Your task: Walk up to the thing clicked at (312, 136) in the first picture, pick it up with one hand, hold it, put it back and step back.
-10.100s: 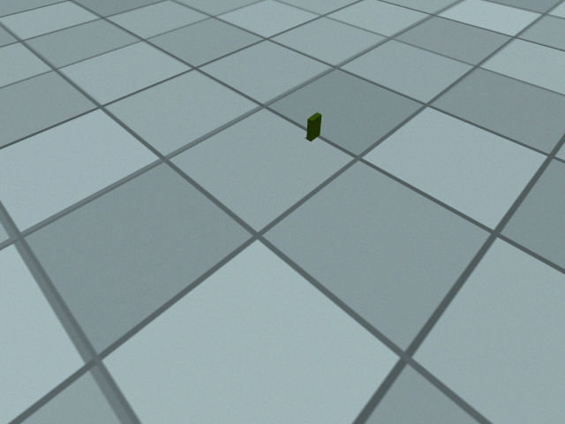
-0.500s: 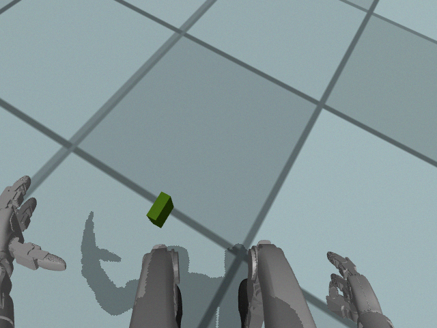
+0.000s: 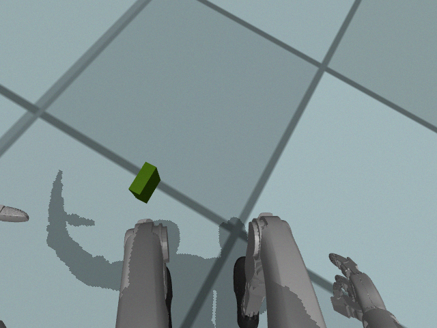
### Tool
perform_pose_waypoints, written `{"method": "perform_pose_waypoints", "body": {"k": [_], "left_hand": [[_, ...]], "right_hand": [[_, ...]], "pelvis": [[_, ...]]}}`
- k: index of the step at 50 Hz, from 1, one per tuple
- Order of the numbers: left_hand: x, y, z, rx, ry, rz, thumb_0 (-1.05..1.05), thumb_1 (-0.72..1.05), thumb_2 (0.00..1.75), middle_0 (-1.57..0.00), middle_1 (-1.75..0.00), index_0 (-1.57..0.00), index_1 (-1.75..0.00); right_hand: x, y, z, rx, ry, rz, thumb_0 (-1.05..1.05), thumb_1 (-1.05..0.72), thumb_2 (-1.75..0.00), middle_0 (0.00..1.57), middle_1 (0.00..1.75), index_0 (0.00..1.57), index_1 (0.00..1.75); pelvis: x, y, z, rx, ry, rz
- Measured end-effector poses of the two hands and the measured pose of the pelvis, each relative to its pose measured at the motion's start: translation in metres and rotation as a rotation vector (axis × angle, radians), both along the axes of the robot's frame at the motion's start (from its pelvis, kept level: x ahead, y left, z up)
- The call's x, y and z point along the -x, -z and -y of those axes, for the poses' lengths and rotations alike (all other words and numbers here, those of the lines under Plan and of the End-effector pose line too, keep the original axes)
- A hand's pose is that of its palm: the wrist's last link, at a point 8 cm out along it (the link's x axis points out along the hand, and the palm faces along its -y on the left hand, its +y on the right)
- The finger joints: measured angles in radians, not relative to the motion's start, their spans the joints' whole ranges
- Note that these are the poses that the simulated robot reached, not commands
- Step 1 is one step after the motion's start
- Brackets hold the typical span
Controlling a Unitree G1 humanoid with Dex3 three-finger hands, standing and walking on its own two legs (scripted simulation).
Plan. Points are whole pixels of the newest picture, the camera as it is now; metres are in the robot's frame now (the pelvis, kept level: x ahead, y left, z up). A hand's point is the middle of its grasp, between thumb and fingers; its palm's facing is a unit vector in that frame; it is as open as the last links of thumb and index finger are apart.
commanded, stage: go down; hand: left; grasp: from the side
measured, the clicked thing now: (146, 184) +0.45 +0.18 -0.39
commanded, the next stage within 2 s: approach in 1.14 s
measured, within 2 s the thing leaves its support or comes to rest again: neither
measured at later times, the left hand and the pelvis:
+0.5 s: hand (4, 175) +0.38 +0.36 -0.06, palm faces +0.09 -0.99 -0.14, open 17.1 cm; pelvis -0.01 +0.00 -0.05, yaw -1 degrees
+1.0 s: hand (9, 169) +0.40 +0.36 -0.08, palm faces +0.09 -0.99 -0.12, open 17.1 cm; pelvis -0.01 +0.00 -0.07, yaw -1 degrees
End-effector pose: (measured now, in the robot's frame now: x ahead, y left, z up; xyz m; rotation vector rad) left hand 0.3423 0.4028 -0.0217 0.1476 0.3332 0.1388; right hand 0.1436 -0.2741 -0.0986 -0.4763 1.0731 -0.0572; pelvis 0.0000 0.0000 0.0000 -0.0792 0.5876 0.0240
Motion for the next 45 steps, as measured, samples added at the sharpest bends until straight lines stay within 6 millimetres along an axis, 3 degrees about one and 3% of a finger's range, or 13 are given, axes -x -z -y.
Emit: {"method": "perform_pose_waypoints", "body": {"k": [9,19,32,45], "left_hand": [[-0.006,0.012,-0.004,0.007,0.015,0.048,-0.01,-0.44,0.17,-0.03,-0.13,-0.03,-0.13],[-0.011,0.023,-0.007,0.009,0.022,0.078,-0.01,-0.45,0.17,-0.02,-0.12,-0.02,-0.12],[-0.020,0.036,-0.009,0.023,0.037,0.100,-0.01,-0.47,0.15,-0.03,-0.12,-0.02,-0.12],[-0.025,0.042,-0.010,0.030,0.044,0.121,-0.01,-0.47,0.15,-0.03,-0.12,-0.03,-0.12]], "right_hand": [[0.002,0.025,0.000,0.003,-0.021,0.000,0.00,-0.90,-0.90,0.21,0.30,0.20,0.30],[0.017,0.045,0.000,0.003,-0.019,-0.031,0.00,-0.90,-0.90,0.21,0.30,0.20,0.30],[0.033,0.057,0.002,0.019,-0.001,-0.075,0.00,-0.91,-0.90,0.21,0.30,0.20,0.30],[0.026,0.065,0.002,0.022,-0.010,-0.068,0.00,-0.91,-0.90,0.21,0.30,0.20,0.30]], "pelvis": [[0.007,0.024,0.000,0.003,0.003,0.011],[0.013,0.044,0.001,0.007,0.007,0.016],[0.013,0.058,-0.002,0.016,0.009,0.013],[0.011,0.065,-0.003,0.016,0.009,0.009]]}}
